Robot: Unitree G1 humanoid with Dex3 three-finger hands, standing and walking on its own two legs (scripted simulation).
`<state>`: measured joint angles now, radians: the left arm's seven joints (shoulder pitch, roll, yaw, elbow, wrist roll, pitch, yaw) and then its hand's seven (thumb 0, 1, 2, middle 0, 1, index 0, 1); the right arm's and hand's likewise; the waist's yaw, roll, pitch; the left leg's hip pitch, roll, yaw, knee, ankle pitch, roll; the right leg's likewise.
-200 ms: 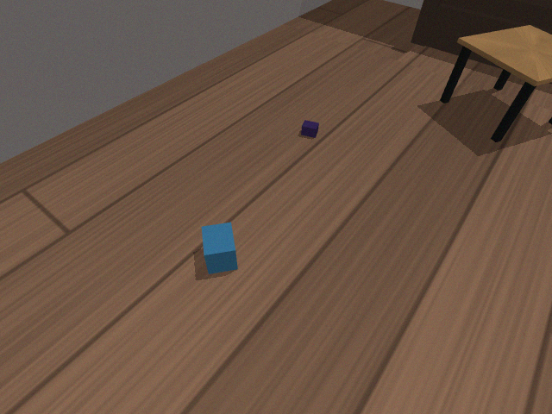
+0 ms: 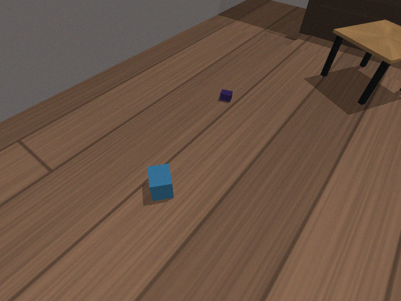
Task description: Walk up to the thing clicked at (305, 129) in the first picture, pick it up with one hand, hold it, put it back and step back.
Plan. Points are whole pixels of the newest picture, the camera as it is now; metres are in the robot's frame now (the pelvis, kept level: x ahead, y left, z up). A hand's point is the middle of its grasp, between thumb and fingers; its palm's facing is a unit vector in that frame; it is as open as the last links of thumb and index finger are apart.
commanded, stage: stand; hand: left
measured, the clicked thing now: (226, 95) +1.77 -0.22 -0.75
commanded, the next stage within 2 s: walk up in 0.92 s
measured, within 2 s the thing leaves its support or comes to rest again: neither
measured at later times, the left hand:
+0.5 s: hand out of the picture +0.07 +0.25 -0.16, palm faces -0.02 -0.94 -0.33, open 7.4 cm
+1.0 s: hand out of the picture +0.09 +0.25 -0.15, palm faces -0.05 -0.94 -0.33, open 7.4 cm
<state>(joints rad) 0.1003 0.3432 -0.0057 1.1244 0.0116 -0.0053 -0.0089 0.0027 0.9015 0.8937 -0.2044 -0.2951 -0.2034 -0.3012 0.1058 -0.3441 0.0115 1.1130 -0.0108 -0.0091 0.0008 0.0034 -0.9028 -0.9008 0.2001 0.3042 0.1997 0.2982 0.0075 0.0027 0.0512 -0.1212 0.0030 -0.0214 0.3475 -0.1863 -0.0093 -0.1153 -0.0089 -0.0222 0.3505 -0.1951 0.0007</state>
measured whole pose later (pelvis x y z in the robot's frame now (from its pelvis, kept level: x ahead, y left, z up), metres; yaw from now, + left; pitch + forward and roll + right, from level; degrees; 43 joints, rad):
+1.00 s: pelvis +0.02 +0.00 +0.00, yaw -3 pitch -1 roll +1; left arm 0.17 0.37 0.04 1.07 0.03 0.00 -0.05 0.00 0.90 0.89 -0.21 -0.30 -0.20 -0.30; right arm 0.15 -0.35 -0.04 1.06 -0.04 -0.04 0.03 0.00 -0.90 -0.90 0.20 0.30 0.20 0.30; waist 0.01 -0.01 0.01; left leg -0.13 0.01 0.03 0.41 -0.34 0.03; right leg -0.19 -0.01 0.01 0.53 -0.39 -0.03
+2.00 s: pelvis +0.46 -0.15 -0.01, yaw -16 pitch -1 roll +0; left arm 0.27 0.46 0.04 0.88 -0.02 -0.06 -0.06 0.01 0.90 0.89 -0.20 -0.29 -0.20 -0.30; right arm 0.27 -0.38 -0.05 0.86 -0.01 -0.09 0.06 0.00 -0.90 -0.90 0.20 0.30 0.20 0.30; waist -0.03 -0.05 0.07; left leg -0.15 0.05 0.13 0.44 -0.26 0.01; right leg -0.50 -0.04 0.06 1.04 -0.30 -0.02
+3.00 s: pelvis +0.91 -0.23 -0.01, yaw -17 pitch -3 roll +1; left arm 0.27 0.43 0.04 0.89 0.00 -0.05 -0.06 0.00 0.90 0.89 -0.20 -0.29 -0.20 -0.30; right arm 0.33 -0.38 -0.05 0.85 -0.01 -0.07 0.06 0.00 -0.90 -0.90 0.20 0.30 0.20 0.30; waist -0.02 -0.04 0.08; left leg -0.13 0.02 0.11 0.45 -0.28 0.03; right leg -0.52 -0.09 0.00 0.83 -0.25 0.00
